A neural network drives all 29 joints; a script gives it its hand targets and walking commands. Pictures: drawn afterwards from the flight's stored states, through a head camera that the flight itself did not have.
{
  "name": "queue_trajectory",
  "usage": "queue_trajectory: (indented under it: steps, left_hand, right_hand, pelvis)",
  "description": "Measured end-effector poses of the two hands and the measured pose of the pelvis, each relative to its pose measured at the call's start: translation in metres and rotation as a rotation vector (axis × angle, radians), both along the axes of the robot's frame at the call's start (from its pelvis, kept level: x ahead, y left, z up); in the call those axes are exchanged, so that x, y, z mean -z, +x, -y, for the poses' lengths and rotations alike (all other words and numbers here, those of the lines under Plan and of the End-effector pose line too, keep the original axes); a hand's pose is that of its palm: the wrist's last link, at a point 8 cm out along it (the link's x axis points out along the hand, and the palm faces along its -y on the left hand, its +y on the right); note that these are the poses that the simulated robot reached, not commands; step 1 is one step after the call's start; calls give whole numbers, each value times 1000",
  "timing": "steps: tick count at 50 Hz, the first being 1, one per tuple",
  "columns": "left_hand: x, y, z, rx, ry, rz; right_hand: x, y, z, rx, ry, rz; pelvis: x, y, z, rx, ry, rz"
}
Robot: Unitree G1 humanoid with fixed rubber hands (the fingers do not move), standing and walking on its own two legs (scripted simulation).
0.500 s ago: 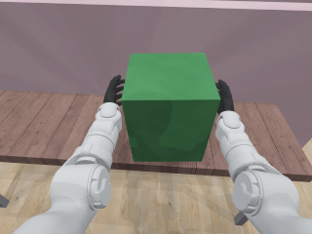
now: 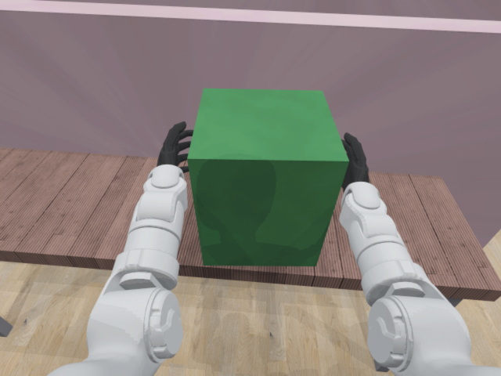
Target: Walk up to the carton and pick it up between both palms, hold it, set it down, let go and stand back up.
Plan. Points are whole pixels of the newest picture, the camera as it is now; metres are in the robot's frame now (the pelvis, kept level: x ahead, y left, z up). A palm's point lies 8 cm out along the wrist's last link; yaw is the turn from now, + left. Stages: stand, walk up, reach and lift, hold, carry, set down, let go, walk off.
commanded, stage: reach and lift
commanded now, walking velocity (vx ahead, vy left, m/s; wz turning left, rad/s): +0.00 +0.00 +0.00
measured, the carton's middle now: (261, 180) +0.44 -0.02 +0.11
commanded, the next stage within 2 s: hold in 1.74 s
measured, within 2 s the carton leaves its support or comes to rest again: neither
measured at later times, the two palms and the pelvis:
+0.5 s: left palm (158, 162) +0.39 +0.14 +0.20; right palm (359, 179) +0.37 -0.16 +0.17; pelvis -0.01 +0.01 +0.00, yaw +1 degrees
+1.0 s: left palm (146, 149) +0.38 +0.15 +0.23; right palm (361, 162) +0.36 -0.15 +0.21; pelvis -0.02 +0.00 +0.00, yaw +2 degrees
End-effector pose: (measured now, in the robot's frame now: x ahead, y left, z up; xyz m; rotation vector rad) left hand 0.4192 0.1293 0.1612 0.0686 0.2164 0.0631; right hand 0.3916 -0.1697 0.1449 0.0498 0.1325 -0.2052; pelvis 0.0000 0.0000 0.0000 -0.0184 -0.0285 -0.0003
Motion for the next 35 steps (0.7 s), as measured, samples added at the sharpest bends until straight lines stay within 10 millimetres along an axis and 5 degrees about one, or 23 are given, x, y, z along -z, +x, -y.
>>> queue_trajectory:
  steps: [14, 35]
  left_hand:
    - [-28, -13, -14, -11, -4, 42]
    - [-44, -45, -5, -24, 14, 31]
  right_hand:
    - [-31, -8, -13, -17, -4, 36]
    - [-34, -38, -5, -19, 26, 30]
  pelvis:
    - [0, -1, -7, -27, -8, 65]
    - [2, -20, -8, -7, -3, 108]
